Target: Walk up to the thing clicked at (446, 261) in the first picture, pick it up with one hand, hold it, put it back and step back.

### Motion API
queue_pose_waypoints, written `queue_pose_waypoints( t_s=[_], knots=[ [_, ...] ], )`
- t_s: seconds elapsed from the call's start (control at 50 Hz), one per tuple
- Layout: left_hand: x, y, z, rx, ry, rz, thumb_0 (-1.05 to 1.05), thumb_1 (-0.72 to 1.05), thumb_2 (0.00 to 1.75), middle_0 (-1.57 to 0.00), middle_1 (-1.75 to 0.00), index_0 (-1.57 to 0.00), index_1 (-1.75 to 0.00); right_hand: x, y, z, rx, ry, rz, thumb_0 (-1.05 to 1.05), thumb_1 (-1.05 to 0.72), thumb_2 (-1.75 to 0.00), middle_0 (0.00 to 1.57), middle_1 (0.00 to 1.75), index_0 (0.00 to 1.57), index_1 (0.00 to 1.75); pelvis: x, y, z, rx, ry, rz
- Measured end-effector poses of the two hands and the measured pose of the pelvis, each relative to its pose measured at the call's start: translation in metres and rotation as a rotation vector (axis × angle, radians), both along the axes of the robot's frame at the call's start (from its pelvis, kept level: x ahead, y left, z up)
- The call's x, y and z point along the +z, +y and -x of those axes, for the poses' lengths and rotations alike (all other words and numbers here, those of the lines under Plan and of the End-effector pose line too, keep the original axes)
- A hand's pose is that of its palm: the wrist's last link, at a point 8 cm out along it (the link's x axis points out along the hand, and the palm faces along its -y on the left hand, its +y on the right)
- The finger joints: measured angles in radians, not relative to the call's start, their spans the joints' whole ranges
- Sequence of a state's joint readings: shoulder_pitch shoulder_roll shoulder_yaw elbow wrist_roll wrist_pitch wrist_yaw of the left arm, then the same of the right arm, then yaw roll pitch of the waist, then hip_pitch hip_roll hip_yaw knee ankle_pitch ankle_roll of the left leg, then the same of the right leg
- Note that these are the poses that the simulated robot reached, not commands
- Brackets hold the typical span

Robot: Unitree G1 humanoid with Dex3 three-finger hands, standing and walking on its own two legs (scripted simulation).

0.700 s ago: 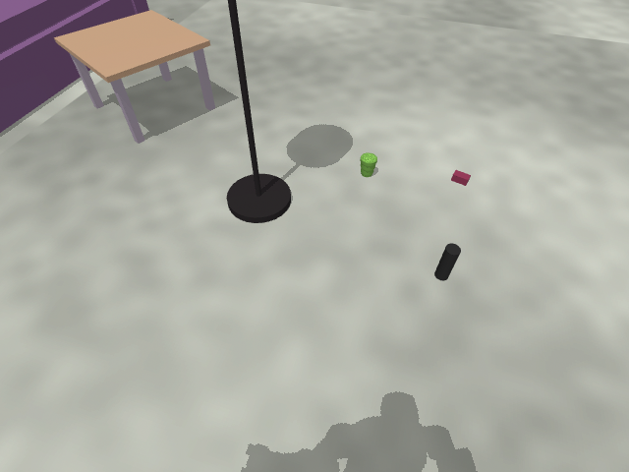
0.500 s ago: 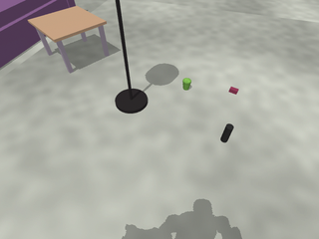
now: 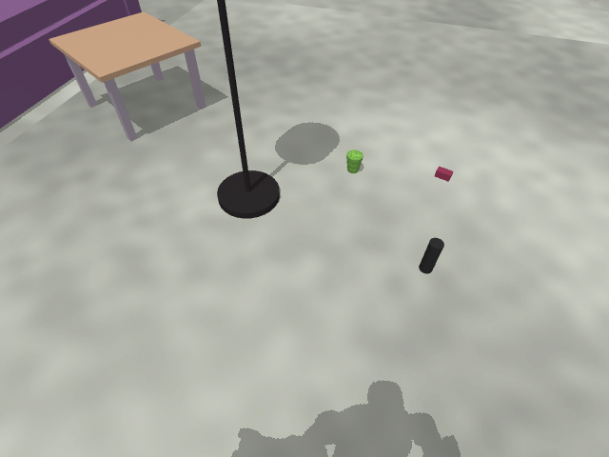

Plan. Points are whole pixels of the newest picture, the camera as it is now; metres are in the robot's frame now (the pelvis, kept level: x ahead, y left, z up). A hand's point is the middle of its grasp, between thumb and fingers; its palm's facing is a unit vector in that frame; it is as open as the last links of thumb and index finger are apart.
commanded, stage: stand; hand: left
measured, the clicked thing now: (431, 256) +0.94 -0.47 -0.70
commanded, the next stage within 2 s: walk up in 0.42 s
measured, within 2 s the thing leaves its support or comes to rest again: neither
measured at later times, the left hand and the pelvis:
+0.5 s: hand out of the picture +0.07 +0.26 -0.16, palm faces -0.08 -0.94 -0.33, open 7.4 cm; pelvis +0.00 +0.00 -0.01, yaw -5 degrees
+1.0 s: hand (230, 401) +0.24 +0.14 -0.17, palm faces -0.35 -0.88 -0.32, open 7.4 cm; pelvis +0.12 -0.10 -0.03, yaw -21 degrees
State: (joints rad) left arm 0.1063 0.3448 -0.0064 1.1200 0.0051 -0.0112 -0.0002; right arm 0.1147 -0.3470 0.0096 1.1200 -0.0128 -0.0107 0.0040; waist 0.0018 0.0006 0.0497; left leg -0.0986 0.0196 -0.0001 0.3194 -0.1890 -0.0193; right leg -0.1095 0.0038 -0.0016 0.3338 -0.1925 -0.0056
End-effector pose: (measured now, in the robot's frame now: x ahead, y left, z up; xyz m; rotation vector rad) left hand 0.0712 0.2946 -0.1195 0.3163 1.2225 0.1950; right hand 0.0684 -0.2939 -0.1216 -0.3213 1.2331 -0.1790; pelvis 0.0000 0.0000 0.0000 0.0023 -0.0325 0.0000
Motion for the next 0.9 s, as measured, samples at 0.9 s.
queue_pose_waypoints(
  t_s=[0.9],
  knots=[
    [-0.001, -0.093, -0.133, -0.279, -0.015, -0.023, 0.01, 0.9, 0.9, -0.2, -0.3, -0.2, -0.3, -0.001, -0.151, -0.001, -0.25, -0.143, 0.101, 0.01, -0.91, -0.9, 0.2, 0.3, 0.2, 0.3, -0.028, -0.096, -0.081, -0.327, -0.018, 0.024]
  ],
)
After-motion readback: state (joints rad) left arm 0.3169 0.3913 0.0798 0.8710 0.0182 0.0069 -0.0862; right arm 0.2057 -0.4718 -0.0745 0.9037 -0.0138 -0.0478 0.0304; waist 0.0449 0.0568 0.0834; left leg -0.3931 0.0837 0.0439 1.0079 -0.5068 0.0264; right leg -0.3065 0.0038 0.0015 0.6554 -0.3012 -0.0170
